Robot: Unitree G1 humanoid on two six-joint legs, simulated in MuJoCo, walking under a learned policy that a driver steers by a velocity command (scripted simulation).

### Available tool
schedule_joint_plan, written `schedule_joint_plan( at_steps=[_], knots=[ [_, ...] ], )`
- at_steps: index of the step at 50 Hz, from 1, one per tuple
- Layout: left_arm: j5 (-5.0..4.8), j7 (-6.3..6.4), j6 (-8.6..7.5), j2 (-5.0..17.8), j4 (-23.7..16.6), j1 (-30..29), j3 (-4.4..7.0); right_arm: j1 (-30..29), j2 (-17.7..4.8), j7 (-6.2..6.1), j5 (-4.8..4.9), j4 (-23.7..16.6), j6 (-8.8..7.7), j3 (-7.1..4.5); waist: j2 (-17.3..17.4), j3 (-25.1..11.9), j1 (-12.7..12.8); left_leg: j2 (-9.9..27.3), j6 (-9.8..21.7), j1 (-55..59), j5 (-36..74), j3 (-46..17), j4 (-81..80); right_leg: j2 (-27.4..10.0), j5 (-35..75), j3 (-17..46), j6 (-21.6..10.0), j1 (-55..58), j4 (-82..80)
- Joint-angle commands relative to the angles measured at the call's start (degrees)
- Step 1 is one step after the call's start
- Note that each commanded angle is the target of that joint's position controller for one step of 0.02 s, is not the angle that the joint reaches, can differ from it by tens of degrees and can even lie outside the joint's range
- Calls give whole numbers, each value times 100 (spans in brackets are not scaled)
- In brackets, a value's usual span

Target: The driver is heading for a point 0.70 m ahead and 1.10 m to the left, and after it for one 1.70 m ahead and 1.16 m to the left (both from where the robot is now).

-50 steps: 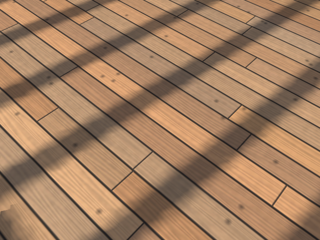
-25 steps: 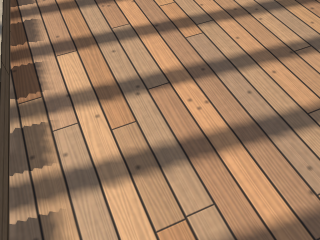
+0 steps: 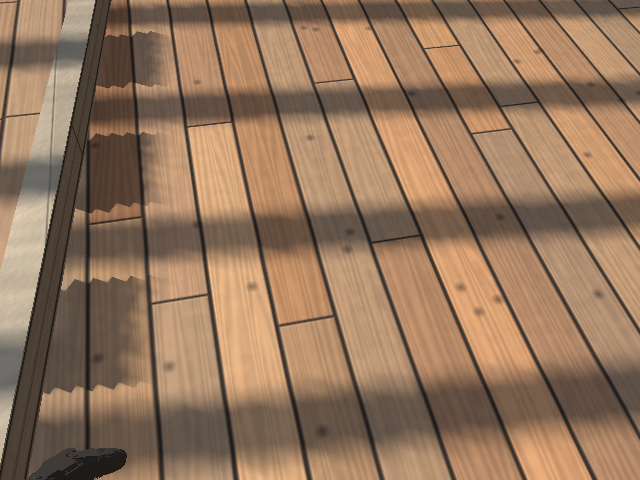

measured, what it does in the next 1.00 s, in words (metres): walks ahead, turning left: right foot, then left foot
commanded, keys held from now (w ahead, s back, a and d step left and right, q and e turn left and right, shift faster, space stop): w+q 0.86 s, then q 0.14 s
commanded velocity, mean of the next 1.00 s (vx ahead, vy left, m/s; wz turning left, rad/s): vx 0.48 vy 0.00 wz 0.60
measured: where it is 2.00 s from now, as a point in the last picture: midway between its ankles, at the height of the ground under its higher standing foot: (215, 413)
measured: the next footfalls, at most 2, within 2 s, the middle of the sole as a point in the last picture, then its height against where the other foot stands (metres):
right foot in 0.20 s outside the picture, level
left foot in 0.72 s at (205, 473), level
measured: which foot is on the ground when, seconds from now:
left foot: down 0.00-0.20, up 0.22-0.70, down 0.72-1.00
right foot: up 0.00-0.18, down 0.20-0.72, up 0.74-1.00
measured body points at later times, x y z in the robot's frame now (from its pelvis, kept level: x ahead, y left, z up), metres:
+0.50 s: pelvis +0.27 -0.04 +0.00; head +0.29 -0.03 +0.45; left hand +0.22 +0.25 -0.12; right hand +0.52 -0.24 -0.09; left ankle +0.33 +0.15 -0.67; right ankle +0.26 -0.15 -0.75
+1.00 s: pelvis +0.49 +0.12 +0.00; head +0.51 +0.16 +0.45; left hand +0.52 +0.46 -0.09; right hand +0.72 -0.08 -0.10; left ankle +0.45 +0.18 -0.75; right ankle +0.71 +0.04 -0.68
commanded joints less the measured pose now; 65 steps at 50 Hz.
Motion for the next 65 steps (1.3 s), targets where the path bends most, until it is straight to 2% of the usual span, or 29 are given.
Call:
schedule_joint_plan(
  at_steps=[1,6,9,10,11,12,14,16,20,31,33,35,36,37,38,39,40,42,47,50,51,53,56,58,59,60,61,62,65],
  knots=[
    [-47,-60,-71,229,-466,-568,14,-100,-1012,-79,42,-341,-78,-274,649,-186,-17,1084,760,-542,794,-928,-582,406,934,-226,27,805,-1021],
    [-111,-182,-168,517,-635,-761,101,165,-984,-115,81,-183,-17,-276,782,-187,-8,1408,654,140,509,-1715,125,524,390,31,-209,1072,-1677],
    [-64,-128,-241,755,-414,304,259,-2,-761,-107,49,-266,24,-210,877,-678,551,1048,355,30,1150,-1691,1214,469,60,-95,-580,2684,-2033],
    [28,-80,-251,1051,-348,1157,342,6,-436,-77,-43,-381,5,-87,301,-1465,896,696,139,-699,445,-1233,2781,-454,-75,752,-944,4206,-1888],
    [97,-98,-185,1440,-146,1701,437,837,-184,-87,148,-491,-32,-4,-1611,-2203,583,-80,-290,-2748,-2220,-497,4605,-1759,-1274,3391,-1915,6036,-2396],
    [-60,-131,-155,939,-209,1614,335,830,-770,-111,189,-354,-39,-90,-1210,-1892,654,406,-380,-3487,-2202,-589,5429,-1895,-2614,4056,-1881,5875,-2727],
    [-25,-80,-65,498,-306,1059,184,-153,-1080,-116,63,-462,24,-194,-229,-701,719,802,-466,-3465,-1213,-271,5542,-1385,-1885,2370,-1446,4433,-2926],
    [33,-55,-49,333,-218,830,113,-342,-868,-56,35,-550,40,-208,-290,-264,487,1104,-457,-3076,-789,-209,5111,-978,-854,1361,-1312,3514,-3187],
    [-45,-56,-140,476,1,913,175,-474,-506,-10,54,-650,137,-135,-323,-135,415,1273,-511,-3100,-429,-5,4505,-918,18,421,-1443,3238,-3590],
    [-187,1,91,1056,416,1403,311,-1964,-422,312,63,-1126,57,-10,-126,245,818,1121,-310,-2829,814,745,1836,-1032,1220,-1205,-1177,4145,-3496],
    [-238,27,158,1219,427,1374,356,-1811,-594,342,23,-1162,84,-95,-262,57,605,833,-90,-2322,222,1028,1672,-1063,2837,-1439,-1071,4379,-2914],
    [-302,71,245,1315,388,1261,376,-685,-960,305,14,-912,132,-312,-272,-606,-112,353,239,-720,112,1306,1298,-892,4215,-1740,-885,4159,-1258],
    [-232,102,246,1126,338,1299,292,404,-1341,210,40,-600,177,-513,19,-1139,-612,385,489,1029,285,901,1110,-673,3327,-1801,-662,3067,259],
    [61,41,157,319,4,1669,25,527,-2031,114,111,-542,171,-621,1625,-1489,-117,1921,1350,2990,-253,-1958,921,213,-1800,-1684,-295,413,2379],
    [-70,-24,-77,471,-153,1391,-27,598,-1831,153,83,-786,58,-504,1440,-2489,-271,2585,1985,3513,-1430,-4243,-74,732,-3139,-244,-272,-542,3398],
    [-305,-80,-206,902,-325,746,84,462,-1418,188,30,-707,-34,-375,946,-1772,-449,2412,1633,3121,-1118,-3509,-317,429,-2571,-9,-355,-1075,3401],
    [-297,-79,-276,838,-375,632,46,191,-1268,187,31,-677,-88,-321,706,-1215,-235,2195,1431,2340,-623,-2773,-314,195,-2059,-51,-428,-947,2896],
    [-41,-18,-239,873,-268,712,97,-498,-981,156,-17,-785,-114,-207,385,-710,246,1798,1183,947,588,-1887,-418,-112,-1507,-17,-332,-133,2062],
    [89,6,21,581,-353,559,44,-609,-1215,-43,-63,-648,-97,-253,392,-357,491,1388,1075,-427,3337,-850,-394,150,-843,-294,88,540,881],
    [58,-21,57,368,-485,13,-45,-428,-1237,-152,-2,-510,47,-276,628,-467,270,938,660,-770,3098,-485,-96,545,354,-390,117,1137,-402],
    [231,-102,323,185,-259,579,-172,-40,-1189,-1,-172,-219,82,-220,1115,-634,304,733,466,-547,3513,-278,59,507,360,-695,8,1448,-271],
    [165,-80,471,361,-364,305,-149,146,-979,55,-175,-194,121,-190,951,-581,105,811,361,-419,3651,-564,349,554,237,-622,-68,1474,-385],
    [144,-12,407,639,-447,347,-85,-6,-1147,-2,-260,-265,192,-255,841,-416,189,1082,241,-42,3218,-1335,884,584,-391,-301,-233,1602,-1041],
    [181,84,261,732,-309,942,-44,-356,-1156,-33,-167,-351,166,-256,596,-436,577,796,-14,-146,2699,-1448,1720,444,407,-217,-430,2493,-2100],
    [230,157,185,1135,-334,1368,27,-187,-813,-30,-75,-520,122,-157,-265,-1027,580,377,-247,-585,1362,-966,3060,-829,2262,777,-712,3563,-2011],
    [107,129,304,1468,-458,1204,103,821,-667,-85,-1,-451,192,-159,-1462,-1691,150,-583,-412,-1577,-2852,-31,4301,-2274,4187,2344,-1649,4441,-2078],
    [-54,85,424,1145,-470,1210,84,964,-1033,-114,-253,-183,298,-198,-950,-1780,135,-158,-418,-1772,-2772,28,5001,-2218,3397,2702,-1914,4182,-2173],
    [-56,98,471,695,-528,1045,-45,510,-1135,-66,-293,-122,371,-247,-428,-1263,211,-7,-463,-1787,-2340,-10,5151,-1798,2423,1963,-1778,3701,-2326],
    [54,189,597,560,-540,511,-99,26,-947,120,-211,-164,565,-214,-783,-493,172,262,-711,-1601,-1595,250,4839,-935,1097,476,-1400,2787,-2782]
  ],
)
Velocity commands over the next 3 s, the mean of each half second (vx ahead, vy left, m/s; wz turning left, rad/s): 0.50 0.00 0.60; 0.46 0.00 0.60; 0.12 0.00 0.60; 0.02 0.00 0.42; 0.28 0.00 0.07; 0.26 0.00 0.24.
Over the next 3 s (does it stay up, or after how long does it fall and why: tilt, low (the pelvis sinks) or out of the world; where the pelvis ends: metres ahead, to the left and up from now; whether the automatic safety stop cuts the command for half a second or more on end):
stays up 0.68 0.50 0.00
